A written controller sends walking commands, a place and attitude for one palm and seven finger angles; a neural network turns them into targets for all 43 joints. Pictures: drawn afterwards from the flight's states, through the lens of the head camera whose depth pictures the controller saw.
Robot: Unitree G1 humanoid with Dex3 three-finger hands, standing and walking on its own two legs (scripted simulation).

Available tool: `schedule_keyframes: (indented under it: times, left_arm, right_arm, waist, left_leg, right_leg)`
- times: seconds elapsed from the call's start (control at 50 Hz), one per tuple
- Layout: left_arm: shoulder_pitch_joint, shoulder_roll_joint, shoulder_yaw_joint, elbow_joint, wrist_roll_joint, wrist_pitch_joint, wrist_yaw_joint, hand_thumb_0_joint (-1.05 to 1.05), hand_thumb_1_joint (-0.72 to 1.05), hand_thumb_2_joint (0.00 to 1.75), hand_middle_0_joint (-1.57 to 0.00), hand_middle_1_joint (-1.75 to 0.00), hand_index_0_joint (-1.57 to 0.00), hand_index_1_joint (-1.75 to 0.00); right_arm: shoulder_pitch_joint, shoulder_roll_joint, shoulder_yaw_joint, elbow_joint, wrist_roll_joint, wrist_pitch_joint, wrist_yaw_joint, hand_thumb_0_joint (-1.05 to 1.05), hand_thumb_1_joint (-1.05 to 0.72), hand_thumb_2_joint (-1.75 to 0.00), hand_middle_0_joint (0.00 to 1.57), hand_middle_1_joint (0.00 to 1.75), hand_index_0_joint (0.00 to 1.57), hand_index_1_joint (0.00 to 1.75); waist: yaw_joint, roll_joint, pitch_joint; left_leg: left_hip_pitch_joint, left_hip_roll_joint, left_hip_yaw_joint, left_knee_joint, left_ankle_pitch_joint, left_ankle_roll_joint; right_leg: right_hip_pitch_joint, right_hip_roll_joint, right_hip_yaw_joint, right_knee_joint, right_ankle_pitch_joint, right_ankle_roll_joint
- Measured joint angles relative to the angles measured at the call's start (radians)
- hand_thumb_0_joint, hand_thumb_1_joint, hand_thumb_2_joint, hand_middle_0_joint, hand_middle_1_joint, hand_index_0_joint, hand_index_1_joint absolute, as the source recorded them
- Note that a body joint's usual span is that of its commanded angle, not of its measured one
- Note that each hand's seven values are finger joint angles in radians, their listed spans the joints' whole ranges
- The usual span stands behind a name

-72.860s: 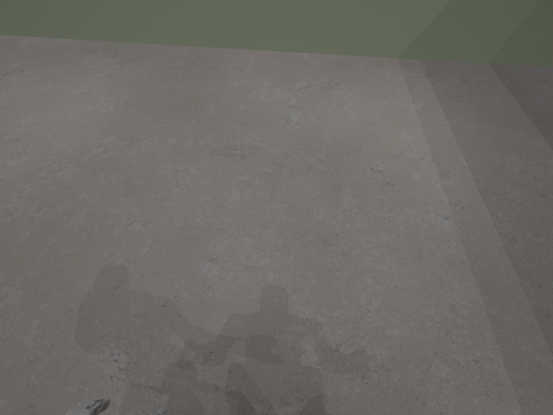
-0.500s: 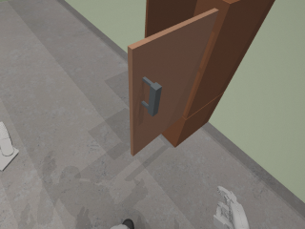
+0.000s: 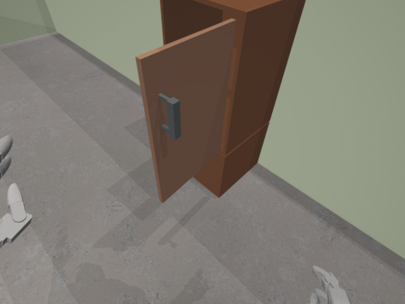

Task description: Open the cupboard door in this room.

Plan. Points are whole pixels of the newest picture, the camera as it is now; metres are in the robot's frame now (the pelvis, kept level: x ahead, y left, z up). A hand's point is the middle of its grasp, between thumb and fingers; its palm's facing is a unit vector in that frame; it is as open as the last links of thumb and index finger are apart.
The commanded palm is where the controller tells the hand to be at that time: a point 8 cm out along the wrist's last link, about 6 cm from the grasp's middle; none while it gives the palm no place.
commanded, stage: stop stepping back and stand still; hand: left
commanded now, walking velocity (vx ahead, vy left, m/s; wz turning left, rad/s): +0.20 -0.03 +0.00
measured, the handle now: (168, 116) +0.58 +0.11 +0.05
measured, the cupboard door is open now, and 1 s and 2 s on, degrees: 94 94 94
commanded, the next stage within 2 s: let the arm hang, fingers relaxed in 0.36 s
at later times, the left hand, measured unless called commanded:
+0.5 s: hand (18, 247) +0.17 +0.26 +0.14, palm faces +0.33 -0.79 -0.52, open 7.4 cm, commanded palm none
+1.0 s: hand out of the picture -0.10 +0.18 -0.16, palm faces +0.07 -0.98 -0.21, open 7.3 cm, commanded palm none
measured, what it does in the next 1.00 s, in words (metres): stands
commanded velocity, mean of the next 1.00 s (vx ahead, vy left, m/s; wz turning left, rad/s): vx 0.03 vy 0.00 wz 0.00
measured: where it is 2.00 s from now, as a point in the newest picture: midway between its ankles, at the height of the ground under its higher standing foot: outside the picture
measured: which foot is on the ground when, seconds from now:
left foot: down 0.00-1.00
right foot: down 0.00-1.00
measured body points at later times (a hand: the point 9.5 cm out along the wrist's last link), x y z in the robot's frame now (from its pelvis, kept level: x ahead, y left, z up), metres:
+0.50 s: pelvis -0.03 +0.01 +0.00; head -0.02 +0.00 +0.45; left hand +0.15 +0.30 +0.17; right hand +0.13 -0.21 -0.10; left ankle +0.03 +0.12 -0.73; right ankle -0.05 -0.09 -0.73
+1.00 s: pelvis -0.03 +0.00 +0.01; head +0.00 +0.00 +0.46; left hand -0.10 +0.23 -0.15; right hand -0.02 -0.24 -0.15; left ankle +0.03 +0.12 -0.73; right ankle -0.05 -0.09 -0.73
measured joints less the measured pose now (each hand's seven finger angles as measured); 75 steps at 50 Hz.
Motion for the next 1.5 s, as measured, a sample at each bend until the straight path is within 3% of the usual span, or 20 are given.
schedule_keyframes:
  times: [0.04,0.1,0.14,0.18,0.3,0.38,0.46,0.5,0.54,0.6,0.64,0.74,0.86,0.96,1.2,1.5]
  left_arm:
    - [0.023,0.003,-0.002,-0.019,0.001,-0.015,-0.004,0.02,0.89,0.90,-0.21,-0.30,-0.21,-0.30]
    - [0.047,0.006,0.003,-0.047,0.005,-0.034,-0.002,0.02,0.89,0.90,-0.21,-0.30,-0.22,-0.30]
    - [0.030,0.004,0.006,-0.038,0.011,-0.044,0.004,0.02,0.89,0.90,-0.22,-0.30,-0.22,-0.30]
    - [-0.011,-0.006,0.005,-0.016,0.014,-0.049,0.009,0.01,0.89,0.90,-0.22,-0.30,-0.22,-0.30]
    - [-0.069,-0.023,0.023,0.062,0.017,-0.021,0.012,0.01,0.89,0.90,-0.21,-0.30,-0.21,-0.30]
    - [-0.037,-0.026,0.002,0.027,0.021,-0.018,-0.001,0.02,0.89,0.90,-0.21,-0.30,-0.21,-0.30]
    - [0.026,-0.020,-0.011,-0.023,0.011,-0.036,-0.013,0.02,0.89,0.90,-0.21,-0.30,-0.21,-0.30]
    - [-0.045,-0.006,-0.074,0.111,0.045,-0.034,-0.051,0.01,0.89,0.90,-0.21,-0.30,-0.21,-0.30]
    - [-0.153,-0.027,-0.166,0.349,0.061,0.045,-0.093,0.01,0.89,0.90,-0.21,-0.30,-0.21,-0.30]
    - [-0.278,-0.092,-0.264,0.748,0.072,0.163,-0.125,0.00,0.90,0.90,-0.20,-0.30,-0.20,-0.30]
    - [-0.313,-0.134,-0.313,0.973,0.074,0.207,-0.136,0.01,0.91,0.90,-0.20,-0.30,-0.20,-0.30]
    - [-0.300,-0.224,-0.408,1.338,0.062,0.226,-0.151,0.01,0.91,0.90,-0.20,-0.30,-0.20,-0.30]
    - [-0.256,-0.238,-0.403,1.550,0.050,0.205,-0.141,0.02,0.96,0.90,-0.21,-0.30,-0.21,-0.30]
    - [-0.226,-0.233,-0.396,1.629,0.047,0.195,-0.135,0.01,0.94,0.90,-0.21,-0.30,-0.21,-0.30]
    - [-0.261,-0.232,-0.389,1.635,0.046,0.180,-0.119,0.01,0.91,0.90,-0.20,-0.30,-0.20,-0.30]
    - [-0.336,-0.269,-0.389,1.592,0.046,0.165,-0.111,0.01,0.92,0.90,-0.20,-0.30,-0.20,-0.30]
  right_arm:
    - [0.011,0.010,0.001,-0.005,-0.005,-0.002,0.003,0.01,-0.91,-0.90,0.20,0.30,0.20,0.30]
    - [0.030,0.023,0.001,0.011,-0.009,0.000,0.004,0.01,-0.91,-0.90,0.20,0.30,0.20,0.30]
    - [0.046,0.026,0.006,0.027,-0.010,-0.005,0.002,0.01,-0.91,-0.90,0.20,0.30,0.20,0.30]
    - [0.058,0.021,0.007,0.034,-0.010,-0.014,-0.005,0.01,-0.91,-0.90,0.20,0.30,0.20,0.30]
    - [0.015,0.066,0.031,0.045,-0.016,-0.034,-0.007,0.02,-0.91,-0.90,0.20,0.30,0.20,0.30]
    - [0.001,0.085,0.049,0.027,-0.019,-0.053,0.008,0.02,-0.91,-0.90,0.20,0.30,0.20,0.30]
    - [-0.005,0.075,0.046,0.020,-0.014,-0.046,0.020,0.01,-0.91,-0.90,0.20,0.30,0.20,0.30]
    - [-0.021,0.039,0.020,0.074,-0.012,-0.061,0.057,0.01,-0.91,-0.90,0.20,0.30,0.20,0.31]
    - [-0.051,-0.010,0.002,0.135,-0.015,-0.019,0.075,0.01,-0.90,-0.90,0.20,0.30,0.21,0.31]
    - [-0.090,-0.047,-0.001,0.207,-0.025,0.049,0.077,0.01,-0.91,-0.90,0.20,0.30,0.20,0.30]
    - [-0.099,-0.049,0.002,0.240,-0.030,0.074,0.079,0.01,-0.91,-0.90,0.20,0.30,0.20,0.30]
    - [-0.083,-0.026,0.009,0.316,-0.032,0.104,0.075,0.01,-0.91,-0.90,0.20,0.30,0.20,0.30]
    - [-0.027,0.010,0.015,0.434,-0.025,0.120,0.056,0.01,-0.91,-0.90,0.20,0.30,0.20,0.30]
    - [-0.001,0.037,0.014,0.495,-0.021,0.129,0.047,0.01,-0.91,-0.90,0.19,0.30,0.20,0.30]
    - [-0.006,0.088,0.011,0.521,-0.024,0.125,0.047,0.01,-0.92,-0.90,0.20,0.30,0.20,0.30]
    - [-0.002,0.092,0.007,0.528,-0.026,0.111,0.045,0.01,-0.92,-0.90,0.20,0.30,0.20,0.30]
  waist:
    - [-0.002,0.011,-0.004]
    - [0.028,0.009,-0.015]
    - [0.041,0.003,-0.019]
    - [0.040,0.017,-0.016]
    - [0.036,-0.011,0.021]
    - [0.024,0.013,0.038]
    - [0.034,0.040,0.032]
    - [0.051,0.064,0.015]
    - [0.058,0.097,-0.006]
    - [0.048,0.101,-0.005]
    - [0.034,0.084,0.010]
    - [0.016,0.016,0.068]
    - [0.044,-0.009,0.111]
    - [0.055,0.016,0.123]
    - [0.038,0.063,0.103]
    - [0.024,0.036,0.082]
  left_leg:
    - [-0.019,0.007,-0.015,0.020,-0.035,-0.012]
    - [-0.053,0.011,-0.024,0.166,-0.129,-0.026]
    - [-0.018,0.022,-0.015,0.144,-0.133,-0.022]
    - [0.028,0.034,-0.024,0.059,-0.097,-0.011]
    - [0.045,-0.003,0.008,0.019,-0.041,-0.003]
    - [0.048,0.009,-0.011,-0.025,-0.007,-0.014]
    - [0.025,0.035,-0.023,-0.003,-0.017,-0.024]
    - [-0.021,0.029,-0.033,0.055,-0.026,-0.023]
    - [-0.045,0.017,-0.040,0.090,-0.061,-0.011]
    - [-0.055,-0.006,-0.038,0.117,-0.065,-0.003]
    - [-0.039,-0.010,-0.039,0.102,-0.057,-0.006]
    - [0.020,0.000,-0.041,0.024,-0.021,-0.018]
    - [0.059,0.016,-0.060,-0.052,0.020,-0.029]
    - [0.078,0.018,-0.065,-0.080,0.035,-0.030]
    - [0.097,0.014,-0.054,-0.100,0.044,-0.031]
    - [0.111,0.023,-0.052,-0.100,0.029,-0.043]
  right_leg:
    - [-0.001,0.011,-0.010,-0.022,0.026,-0.010]
    - [-0.010,0.017,0.002,-0.023,0.037,-0.017]
    - [-0.010,0.013,0.005,-0.012,0.034,-0.010]
    - [-0.019,0.012,-0.010,0.023,0.015,0.001]
    - [-0.046,-0.022,0.023,0.074,-0.011,0.031]
    - [-0.024,-0.004,0.005,-0.009,0.055,0.003]
    - [-0.014,0.024,-0.003,-0.060,0.080,-0.009]
    - [-0.045,0.019,-0.013,-0.020,0.064,-0.006]
    - [-0.084,0.007,-0.023,0.052,0.026,0.002]
    - [-0.106,-0.017,-0.024,0.112,0.006,0.009]
    - [-0.094,-0.021,-0.025,0.110,-0.007,0.006]
    - [-0.038,-0.009,-0.024,0.033,0.030,-0.006]
    - [0.022,0.013,-0.039,-0.085,0.091,-0.015]
    - [0.046,0.016,-0.042,-0.124,0.111,-0.016]
    - [0.045,0.010,-0.032,-0.110,0.105,-0.017]
    - [0.062,0.019,-0.029,-0.116,0.095,-0.026]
